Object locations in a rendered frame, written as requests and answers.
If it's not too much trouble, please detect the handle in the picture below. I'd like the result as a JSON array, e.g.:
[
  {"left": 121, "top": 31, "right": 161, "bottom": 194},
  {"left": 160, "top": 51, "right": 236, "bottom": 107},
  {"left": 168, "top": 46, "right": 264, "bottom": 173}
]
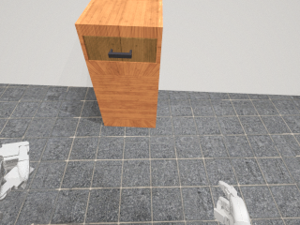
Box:
[{"left": 108, "top": 49, "right": 132, "bottom": 59}]

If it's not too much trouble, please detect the right robot hand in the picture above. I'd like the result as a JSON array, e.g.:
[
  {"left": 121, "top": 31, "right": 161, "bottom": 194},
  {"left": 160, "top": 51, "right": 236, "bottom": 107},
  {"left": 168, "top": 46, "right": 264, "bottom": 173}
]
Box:
[{"left": 214, "top": 180, "right": 250, "bottom": 225}]

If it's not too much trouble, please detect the left robot hand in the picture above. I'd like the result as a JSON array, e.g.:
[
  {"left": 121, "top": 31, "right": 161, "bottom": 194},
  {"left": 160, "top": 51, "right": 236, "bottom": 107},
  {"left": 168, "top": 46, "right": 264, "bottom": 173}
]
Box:
[{"left": 0, "top": 141, "right": 34, "bottom": 202}]

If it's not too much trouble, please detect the cabinet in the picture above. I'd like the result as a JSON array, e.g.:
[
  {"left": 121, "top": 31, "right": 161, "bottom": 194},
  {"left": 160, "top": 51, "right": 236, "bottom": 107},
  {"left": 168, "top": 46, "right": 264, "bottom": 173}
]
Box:
[{"left": 74, "top": 0, "right": 163, "bottom": 128}]

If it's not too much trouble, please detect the drawer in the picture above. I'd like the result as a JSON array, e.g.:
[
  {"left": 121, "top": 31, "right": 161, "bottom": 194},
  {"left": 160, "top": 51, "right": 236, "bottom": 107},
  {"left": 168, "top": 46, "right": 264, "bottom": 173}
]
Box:
[{"left": 83, "top": 36, "right": 158, "bottom": 63}]

